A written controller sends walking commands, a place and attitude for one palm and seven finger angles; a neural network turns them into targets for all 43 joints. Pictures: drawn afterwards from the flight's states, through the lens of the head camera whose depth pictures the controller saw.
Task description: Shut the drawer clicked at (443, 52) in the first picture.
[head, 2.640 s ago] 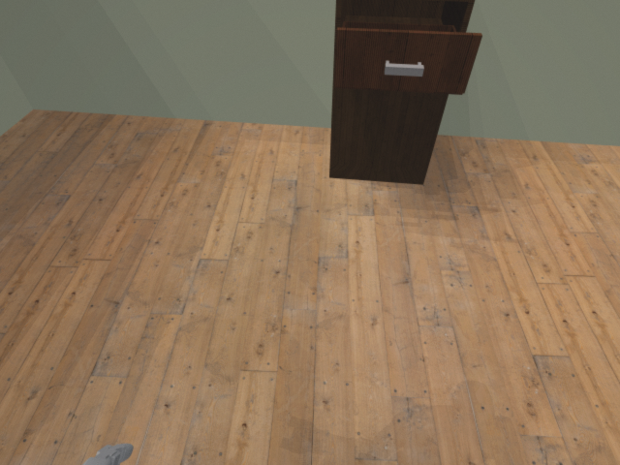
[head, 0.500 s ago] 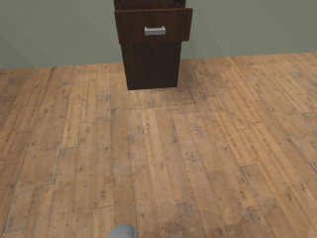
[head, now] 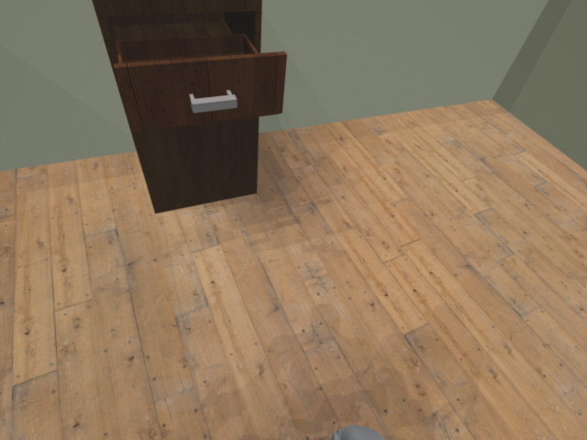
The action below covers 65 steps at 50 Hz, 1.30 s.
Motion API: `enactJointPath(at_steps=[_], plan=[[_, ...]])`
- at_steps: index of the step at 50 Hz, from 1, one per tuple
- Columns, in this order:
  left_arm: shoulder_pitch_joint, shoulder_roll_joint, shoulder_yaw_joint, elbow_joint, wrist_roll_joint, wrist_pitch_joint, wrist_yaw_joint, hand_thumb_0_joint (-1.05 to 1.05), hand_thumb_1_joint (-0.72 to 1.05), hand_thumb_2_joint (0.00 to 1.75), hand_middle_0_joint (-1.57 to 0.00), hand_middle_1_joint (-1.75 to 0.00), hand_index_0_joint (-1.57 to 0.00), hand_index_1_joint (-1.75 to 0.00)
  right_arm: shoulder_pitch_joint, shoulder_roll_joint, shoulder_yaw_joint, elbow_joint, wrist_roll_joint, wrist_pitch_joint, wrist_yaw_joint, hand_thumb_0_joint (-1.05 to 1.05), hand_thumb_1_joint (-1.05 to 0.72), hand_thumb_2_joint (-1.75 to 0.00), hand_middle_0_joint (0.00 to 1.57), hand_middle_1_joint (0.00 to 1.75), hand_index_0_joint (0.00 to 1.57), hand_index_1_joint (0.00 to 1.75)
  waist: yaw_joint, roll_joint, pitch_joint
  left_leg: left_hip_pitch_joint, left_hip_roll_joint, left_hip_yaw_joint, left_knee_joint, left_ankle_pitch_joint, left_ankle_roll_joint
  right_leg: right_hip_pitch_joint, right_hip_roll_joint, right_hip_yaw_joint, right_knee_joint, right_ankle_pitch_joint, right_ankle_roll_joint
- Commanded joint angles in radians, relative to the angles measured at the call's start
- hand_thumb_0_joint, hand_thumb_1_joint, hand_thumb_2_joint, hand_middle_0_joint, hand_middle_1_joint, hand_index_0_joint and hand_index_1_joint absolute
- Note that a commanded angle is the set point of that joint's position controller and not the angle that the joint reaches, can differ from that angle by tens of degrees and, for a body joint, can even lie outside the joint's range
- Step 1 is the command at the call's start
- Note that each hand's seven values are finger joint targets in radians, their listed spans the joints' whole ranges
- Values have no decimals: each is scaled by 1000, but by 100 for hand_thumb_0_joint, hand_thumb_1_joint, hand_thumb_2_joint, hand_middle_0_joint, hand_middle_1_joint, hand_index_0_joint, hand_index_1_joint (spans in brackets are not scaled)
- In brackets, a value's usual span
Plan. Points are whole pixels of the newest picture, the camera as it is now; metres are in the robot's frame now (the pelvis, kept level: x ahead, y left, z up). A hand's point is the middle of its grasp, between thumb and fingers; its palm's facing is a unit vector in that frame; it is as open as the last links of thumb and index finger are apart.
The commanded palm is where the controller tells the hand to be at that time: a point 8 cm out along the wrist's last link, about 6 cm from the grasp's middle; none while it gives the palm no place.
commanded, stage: walk to a spot facing it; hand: left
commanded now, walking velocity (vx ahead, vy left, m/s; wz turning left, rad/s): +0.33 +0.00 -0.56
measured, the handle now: (212, 99) +0.89 +0.29 -0.04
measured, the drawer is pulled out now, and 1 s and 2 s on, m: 0.30 0.30 0.30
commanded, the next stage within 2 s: turn to face it in 1.10 s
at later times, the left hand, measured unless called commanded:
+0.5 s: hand (264, 309) +0.38 +0.08 -0.18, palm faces -0.30 -0.94 -0.15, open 7.3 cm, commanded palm none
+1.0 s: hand (240, 289) +0.43 +0.13 -0.19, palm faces -0.32 -0.93 -0.17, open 7.3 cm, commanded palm none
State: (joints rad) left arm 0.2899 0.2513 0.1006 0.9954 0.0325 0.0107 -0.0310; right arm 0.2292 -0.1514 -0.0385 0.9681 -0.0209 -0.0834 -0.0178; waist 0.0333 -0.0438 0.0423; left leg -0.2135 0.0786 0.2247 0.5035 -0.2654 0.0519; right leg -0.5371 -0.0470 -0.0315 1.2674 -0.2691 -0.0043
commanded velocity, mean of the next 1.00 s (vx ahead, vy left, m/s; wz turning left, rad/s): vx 0.29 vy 0.00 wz -0.45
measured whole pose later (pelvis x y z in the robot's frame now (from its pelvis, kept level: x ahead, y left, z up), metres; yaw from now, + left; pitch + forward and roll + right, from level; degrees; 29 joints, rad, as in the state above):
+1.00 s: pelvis +0.40 -0.05 -0.01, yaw -27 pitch -1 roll -1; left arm 0.40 0.19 0.07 1.08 0.01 -0.01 -0.01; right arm 0.09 -0.16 -0.02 0.91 -0.03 -0.07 0.00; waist 0.08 -0.04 0.06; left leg -0.32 0.08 0.17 0.61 -0.26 0.03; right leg -0.30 0.03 0.00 0.99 -0.49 -0.03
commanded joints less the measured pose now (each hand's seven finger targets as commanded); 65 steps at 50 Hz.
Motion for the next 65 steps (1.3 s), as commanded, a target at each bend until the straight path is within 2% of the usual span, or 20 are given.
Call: enactJointPath(at_steps=[1, 14, 18, 20, 21, 22, 23, 24, 27, 30, 41, 44, 45, 46, 47, 48, 51, 54, 62, 65], plan=[[32, -29, -1, -60, 8, 11, -12, 0, 90, 90, -20, -30, -20, -30, 97, -107, -24, -10, 5, -22, -11, 0, -90, -90, 20, 30, 20, 30, -1, 161, 35, 15, 245, -120, -324, 128, 0, -145, -66, 39, 21, 139, 28], [-325, -53, -36, -152, -1, -2, -24, 0, 90, 90, -20, -30, -20, -30, 343, -130, -15, 99, -10, -5, -16, 0, -90, -90, 20, 30, 20, 30, -105, 144, 109, 338, 284, 34, -250, 574, 44, -210, -28, -116, -481, 87, -11], [-203, -18, -27, -123, -2, -20, -12, 0, 90, 90, -20, -30, -20, -30, 313, -175, -27, 87, -6, 3, -13, 0, -90, -90, 20, 30, 20, 30, -40, 173, 18, 348, 300, 109, -14, 1024, 27, 30, 62, -177, -584, -28, -82], [29, 40, -2, -58, 5, -41, -4, 0, 90, 90, -20, -30, -20, -30, 255, -198, -30, 57, 3, 6, -5, 0, -90, -90, 20, 30, 20, 30, 78, 163, -121, 195, 262, 147, 327, 962, -26, 407, 94, -184, -710, 62, -114], [145, 140, 20, -28, 6, -51, 5, 0, 90, 90, -20, -30, -20, -30, 263, -158, -24, 32, 20, 9, 8, 0, -90, -90, 20, 30, 20, 30, 123, 0, -246, -110, 189, 134, 621, 452, -67, 743, -108, 81, -745, 133, -191], [215, 228, 38, -17, -16, -52, 21, 0, 90, 90, -20, -30, -20, -30, 244, -96, -16, -7, 28, 4, 5, 0, -90, -90, 20, 30, 20, 30, 112, -162, -353, -411, 4, 30, 956, -322, -126, 923, -375, 599, -834, 401, -326], [187, 232, 42, -25, -32, -42, 36, 0, 90, 90, -20, -30, -20, -30, 140, -132, -26, -34, 25, 9, -3, 0, -90, -90, 20, 30, 20, 30, 113, -32, -278, -463, 34, -139, 1018, -295, -90, 828, -385, 581, -906, 415, -346], [95, 179, 25, -41, -34, -45, 40, 0, 90, 90, -20, -30, -20, -30, 132, -118, -30, -29, 16, 8, 3, 0, -90, -90, 20, 30, 20, 30, 68, 45, -141, -457, 90, -172, 960, -155, -80, 671, -324, 393, -919, 413, -285], [-32, 87, -8, -61, -23, -66, 41, 0, 90, 90, -20, -30, -20, -30, 143, -80, -25, -4, -3, 47, 2, 0, -90, -90, 20, 30, 20, 30, -37, 41, 7, -329, 128, -200, 831, -60, -94, 268, -241, 266, -1018, 262, -205], [-46, 70, -12, -51, -9, -80, 40, 0, 90, 90, -20, -30, -20, -30, 188, -61, -28, 6, -8, 64, 8, 0, -90, -90, 20, 30, 20, 30, -86, 2, 4, -294, 112, -183, 701, -16, -110, 182, -168, 174, -1035, 208, -190], [115, 85, -16, -3, -10, -80, 38, 0, 90, 90, -20, -30, -20, -30, -165, -78, -15, -119, -4, 32, 34, 0, -90, -90, 20, 30, 20, 30, 23, -70, 1, -286, 19, -131, 184, 23, -100, 415, -156, 243, -955, 374, -180], [89, 95, -11, -6, -16, -73, 39, 0, 90, 90, -20, -30, -20, -30, -79, -114, -24, -91, -3, 20, 19, 0, -90, -90, 20, 30, 20, 30, -32, -39, -39, -54, -20, -103, 1, 62, -87, 378, -125, 229, -809, 489, -145], [72, 79, -12, -16, -22, -72, 38, 0, 90, 90, -20, -30, -20, -30, 43, -158, -34, -53, -6, 13, 6, 0, -90, -90, 20, 30, 20, 30, -86, 7, -100, 193, 20, -144, -70, 137, -66, 247, -75, 195, -646, 462, -108], [96, 29, -16, -29, -34, -70, 29, 0, 90, 90, -20, -30, -20, -30, 181, -278, -63, -22, -21, 4, -4, 0, -90, -90, 20, 30, 20, 30, -131, 242, -232, 453, 289, -438, -88, 254, 19, 39, 53, 75, -372, 117, -44], [83, 24, -23, -47, -30, -77, 26, 0, 90, 90, -20, -30, -20, -30, 248, -322, -66, -11, -11, 13, -4, 0, -90, -90, 20, 30, 20, 30, -136, 340, -254, 495, 478, -594, -152, 384, 112, -101, 81, 22, -99, -330, -16], [38, 59, -14, -54, -21, -68, 28, 0, 90, 90, -20, -30, -20, -30, 206, -281, -52, -29, -2, 25, -2, 0, -90, -90, 20, 30, 20, 30, -129, 199, -155, 354, 461, -522, -162, 361, 131, -105, 17, 60, -22, -302, -17], [32, 14, -2, -36, -8, -29, 9, 0, 90, 90, -20, -30, -20, -30, 29, -156, -17, -63, -2, 18, -10, 0, -90, -90, 20, 30, 20, 30, -39, 167, 12, 58, 337, -279, -235, 328, 54, -65, -41, 37, 15, -137, 20], [76, -22, 2, -33, -11, 8, 4, 0, 90, 90, -20, -30, -20, -30, 5, -138, -16, -56, 2, 19, -16, 0, -90, -90, 20, 30, 20, 30, 0, 194, -6, -2, 285, -118, -227, 379, 41, -23, -51, 7, -9, -52, 41], [-88, -60, -15, -99, -5, 17, 12, 0, 90, 90, -20, -30, -20, -30, 75, -170, -44, -19, -12, 44, -8, 0, -90, -90, 20, 30, 20, 30, -60, 225, 7, 43, 272, -30, -164, 444, 70, 67, -37, -79, -460, -17, 53], [-33, -56, -30, -65, -1, -11, 28, 0, 90, 90, -20, -30, -20, -30, 84, -171, -40, 8, -11, 54, -4, 0, -90, -90, 20, 30, 20, 30, -34, 193, -49, 31, 238, -52, -48, 443, 34, 262, -1, -103, -690, 86, 38]])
